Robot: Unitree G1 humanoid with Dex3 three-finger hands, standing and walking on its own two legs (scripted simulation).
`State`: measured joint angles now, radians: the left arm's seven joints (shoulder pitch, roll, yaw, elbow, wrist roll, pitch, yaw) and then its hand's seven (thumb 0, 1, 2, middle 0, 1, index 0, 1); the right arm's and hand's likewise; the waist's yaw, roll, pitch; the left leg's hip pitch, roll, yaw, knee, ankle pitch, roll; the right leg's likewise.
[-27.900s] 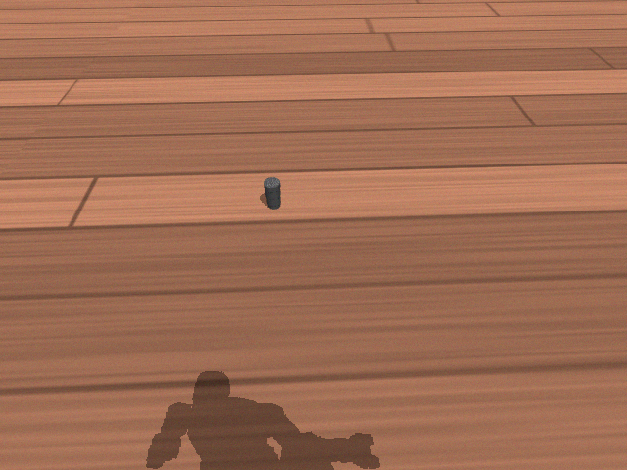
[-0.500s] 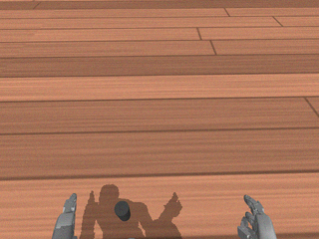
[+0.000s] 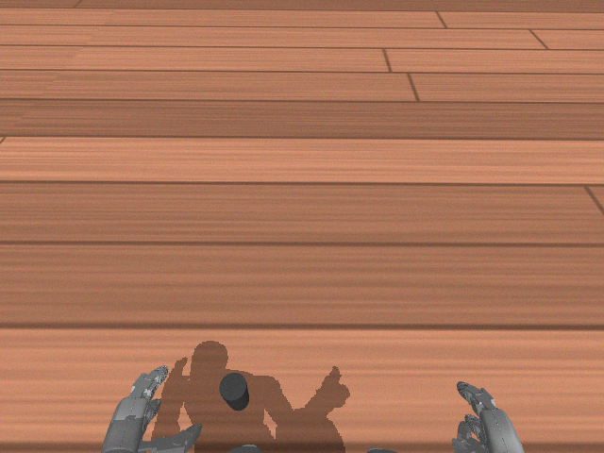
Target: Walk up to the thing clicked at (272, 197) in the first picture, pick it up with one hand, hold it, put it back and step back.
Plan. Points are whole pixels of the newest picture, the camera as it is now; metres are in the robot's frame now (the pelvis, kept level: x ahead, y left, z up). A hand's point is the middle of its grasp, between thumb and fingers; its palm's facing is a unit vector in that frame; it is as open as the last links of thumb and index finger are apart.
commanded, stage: stand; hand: left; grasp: from the side
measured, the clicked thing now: (236, 393) +0.39 +0.21 -0.66
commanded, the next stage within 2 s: none
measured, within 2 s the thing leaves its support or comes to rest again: neither
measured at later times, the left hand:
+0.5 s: hand out of the picture +0.04 +0.26 -0.11, palm faces -0.01 -0.94 -0.35, open 7.4 cm
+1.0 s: hand out of the picture +0.06 +0.26 -0.10, palm faces -0.01 -0.94 -0.35, open 7.4 cm
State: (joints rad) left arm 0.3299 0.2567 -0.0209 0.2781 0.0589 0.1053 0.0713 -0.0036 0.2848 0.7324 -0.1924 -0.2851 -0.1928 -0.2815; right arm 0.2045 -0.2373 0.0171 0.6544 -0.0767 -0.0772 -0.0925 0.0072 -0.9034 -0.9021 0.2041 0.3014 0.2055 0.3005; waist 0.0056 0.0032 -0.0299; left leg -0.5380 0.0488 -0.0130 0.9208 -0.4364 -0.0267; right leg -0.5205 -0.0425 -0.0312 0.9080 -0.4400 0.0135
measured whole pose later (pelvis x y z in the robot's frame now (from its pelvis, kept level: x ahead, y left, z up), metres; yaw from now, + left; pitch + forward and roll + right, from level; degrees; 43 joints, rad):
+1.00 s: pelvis +0.00 +0.01 +0.05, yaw +0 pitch -4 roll +0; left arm 0.12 0.33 0.00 1.16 0.02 -0.01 0.01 0.01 0.91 0.90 -0.20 -0.30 -0.20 -0.30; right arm 0.14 -0.33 -0.01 1.14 -0.02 0.00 0.00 0.00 -0.91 -0.90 0.20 0.30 0.20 0.30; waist 0.00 0.01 0.06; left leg -0.13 0.02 0.01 0.37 -0.17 -0.02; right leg -0.12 -0.06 -0.03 0.37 -0.18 0.04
